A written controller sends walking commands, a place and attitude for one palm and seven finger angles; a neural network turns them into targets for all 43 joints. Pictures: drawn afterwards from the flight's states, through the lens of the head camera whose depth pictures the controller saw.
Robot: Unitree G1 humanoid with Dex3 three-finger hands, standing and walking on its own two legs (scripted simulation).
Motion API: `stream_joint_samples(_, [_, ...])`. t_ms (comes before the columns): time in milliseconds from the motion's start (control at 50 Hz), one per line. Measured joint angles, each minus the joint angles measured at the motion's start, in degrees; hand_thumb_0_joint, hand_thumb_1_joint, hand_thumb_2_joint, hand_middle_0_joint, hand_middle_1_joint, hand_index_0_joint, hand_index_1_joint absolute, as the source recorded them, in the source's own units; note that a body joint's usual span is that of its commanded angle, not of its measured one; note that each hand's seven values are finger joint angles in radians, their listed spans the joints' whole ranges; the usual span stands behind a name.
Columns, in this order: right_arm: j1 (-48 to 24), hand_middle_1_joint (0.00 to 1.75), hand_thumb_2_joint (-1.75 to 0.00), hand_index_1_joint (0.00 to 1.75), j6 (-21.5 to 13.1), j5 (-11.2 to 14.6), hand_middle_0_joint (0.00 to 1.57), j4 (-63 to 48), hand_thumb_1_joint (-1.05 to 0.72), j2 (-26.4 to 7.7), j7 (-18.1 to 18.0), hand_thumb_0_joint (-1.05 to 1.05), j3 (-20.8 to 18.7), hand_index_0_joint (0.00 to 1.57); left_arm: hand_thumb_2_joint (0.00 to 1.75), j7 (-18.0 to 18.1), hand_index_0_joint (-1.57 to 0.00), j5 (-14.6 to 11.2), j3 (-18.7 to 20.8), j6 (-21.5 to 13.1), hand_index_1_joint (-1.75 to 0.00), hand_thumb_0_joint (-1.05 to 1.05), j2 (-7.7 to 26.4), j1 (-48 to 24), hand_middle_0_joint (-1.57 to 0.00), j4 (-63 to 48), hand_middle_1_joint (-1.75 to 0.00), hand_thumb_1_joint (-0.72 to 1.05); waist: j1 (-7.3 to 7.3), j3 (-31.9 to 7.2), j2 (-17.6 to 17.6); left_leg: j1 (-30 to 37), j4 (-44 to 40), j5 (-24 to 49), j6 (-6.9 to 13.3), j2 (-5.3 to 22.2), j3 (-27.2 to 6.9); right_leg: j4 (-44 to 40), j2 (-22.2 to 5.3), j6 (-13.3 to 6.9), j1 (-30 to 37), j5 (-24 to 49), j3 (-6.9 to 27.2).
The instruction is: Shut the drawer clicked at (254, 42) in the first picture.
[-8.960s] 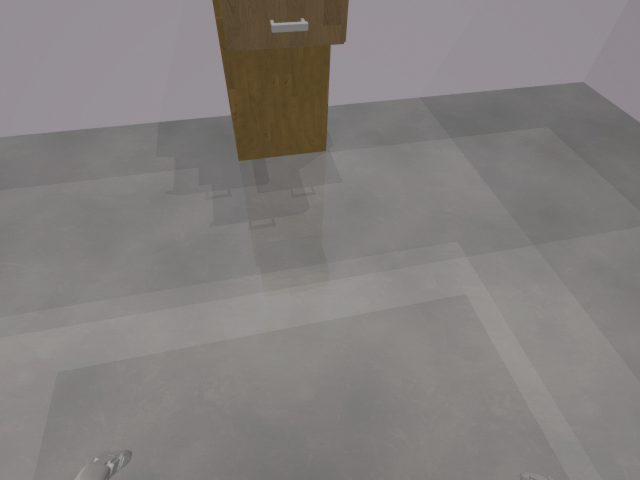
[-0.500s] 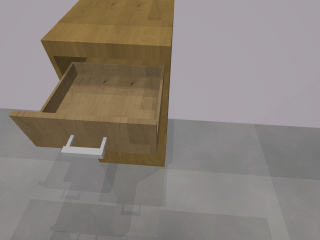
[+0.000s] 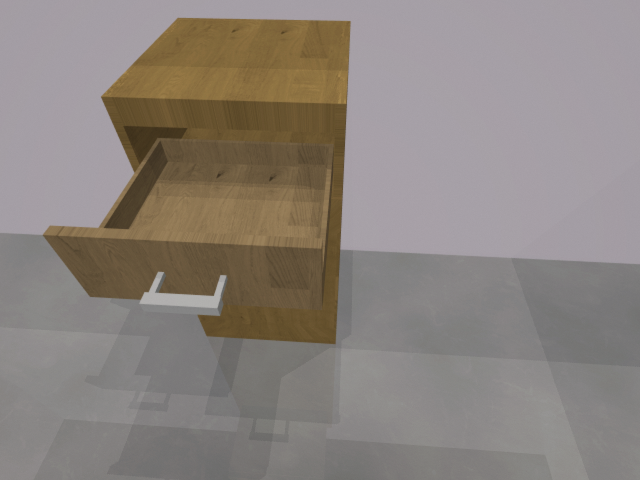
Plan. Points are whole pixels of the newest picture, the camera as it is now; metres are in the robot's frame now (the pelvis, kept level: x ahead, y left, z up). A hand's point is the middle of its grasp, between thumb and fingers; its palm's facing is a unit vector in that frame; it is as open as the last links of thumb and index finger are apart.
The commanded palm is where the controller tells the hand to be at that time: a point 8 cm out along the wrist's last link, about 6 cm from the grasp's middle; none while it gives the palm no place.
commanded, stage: shuffle to correct the standing spot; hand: left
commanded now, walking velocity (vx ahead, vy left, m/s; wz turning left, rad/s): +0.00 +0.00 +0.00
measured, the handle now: (186, 292) +0.38 +0.24 -0.01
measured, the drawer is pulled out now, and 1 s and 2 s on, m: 0.30 0.30 0.30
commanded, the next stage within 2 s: come to a stop and stand still in 0.58 s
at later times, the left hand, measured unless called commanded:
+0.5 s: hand out of the picture +0.00 +0.19 -0.18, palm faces +0.04 -0.99 -0.16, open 7.4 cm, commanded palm none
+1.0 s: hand out of the picture +0.11 +0.24 -0.18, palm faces +0.08 -0.98 -0.20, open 7.4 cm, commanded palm none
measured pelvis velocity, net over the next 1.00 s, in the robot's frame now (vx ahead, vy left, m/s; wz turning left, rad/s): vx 0.11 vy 0.07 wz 0.01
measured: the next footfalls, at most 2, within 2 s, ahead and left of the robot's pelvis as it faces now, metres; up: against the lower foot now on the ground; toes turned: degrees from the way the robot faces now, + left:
left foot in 0.80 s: +0.17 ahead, +0.19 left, +0.00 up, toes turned +4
right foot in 0.96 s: +0.12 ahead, -0.05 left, +0.00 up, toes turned -4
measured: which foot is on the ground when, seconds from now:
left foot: down 0.00-0.62, up 0.64-0.78, down 0.80-1.00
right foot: down 0.00-0.80, up 0.82-0.94, down 0.96-1.00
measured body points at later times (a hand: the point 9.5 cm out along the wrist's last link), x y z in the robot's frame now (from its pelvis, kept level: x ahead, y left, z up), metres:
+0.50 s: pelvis +0.04 +0.03 -0.01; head +0.04 +0.03 +0.44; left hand +0.00 +0.24 -0.17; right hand -0.04 -0.19 -0.17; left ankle -0.02 +0.11 -0.74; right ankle +0.03 -0.10 -0.74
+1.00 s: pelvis +0.11 +0.07 -0.01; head +0.13 +0.06 +0.44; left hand +0.11 +0.29 -0.17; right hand +0.15 -0.16 -0.17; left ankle +0.14 +0.18 -0.74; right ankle +0.08 -0.05 -0.74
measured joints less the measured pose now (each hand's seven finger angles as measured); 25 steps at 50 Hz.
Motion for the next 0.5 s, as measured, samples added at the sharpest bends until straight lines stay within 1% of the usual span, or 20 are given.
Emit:
stream_joint_samples(120, [1.2,0.3,-0.9,0.3,0.2,0.1,0.21,1.8,-0.9,0.0,0.1,0.01,0.2,0.2,0.89,-0.1,-0.21,0.0,0.0,0.2,-0.3,0.01,0.1,0.7,-0.2,1.1,-0.3,0.9,-0.06,0.4,-0.2,-0.1,-1.2,1.2,0.2,-0.2,0.1,-1.6,-0.1,0.2,0.0,1.4,0.1])
stream_joint_samples(200, [3.3,0.3,-0.9,0.3,0.8,-0.2,0.2,3.1,-0.9,0.7,0.0,0.01,0.4,0.2,0.89,0.2,-0.2,0.1,0.0,0.7,-0.3,0.01,-0.7,2.5,-0.2,2.0,-0.3,0.9,-0.06,-0.3,-0.3,-0.6,-0.7,0.8,0.3,-0.2,0.2,-1.4,-0.1,0.4,-0.3,1.2,0.2])
stream_joint_samples(320, [8.9,0.3,-0.9,0.3,1.5,-0.4,0.2,5.0,-0.9,3.1,0.0,0.01,0.6,0.2,0.89,-0.1,-0.2,0.3,0.4,1.4,-0.29,0.01,-3.3,7.0,-0.2,3.2,-0.3,0.9,-0.13,-1.7,-0.4,-1.5,2.5,-2.1,0.8,-0.1,0.4,1.3,-0.2,0.5,-1.1,-1.8,0.4])
stream_joint_samples(440, [14.0,0.3,-0.9,0.3,0.7,-0.1,0.2,6.3,-0.9,5.9,-0.4,0.01,0.8,0.2,0.89,-0.2,-0.2,0.3,1.0,1.3,-0.29,0.01,-5.9,10.6,-0.2,4.4,-0.3,0.9,-0.32,-1.4,-0.9,-0.9,4.9,-5.2,1.8,-1.0,0.6,5.2,-1.2,1.2,-1.2,-5.1,0.7])
stream_joint_samples(500, [15.7,0.3,-0.9,0.3,0.0,0.0,0.2,6.5,-0.9,7.1,-0.9,0.01,0.8,0.2,0.89,-0.2,-0.2,0.5,1.2,1.3,-0.29,0.01,-7.0,11.6,-0.2,4.7,-0.3,0.9,-0.42,-0.9,-0.9,-0.1,5.6,-6.7,2.4,-1.6,1.1,8.1,-1.8,0.6,-1.6,-7.2,1.1])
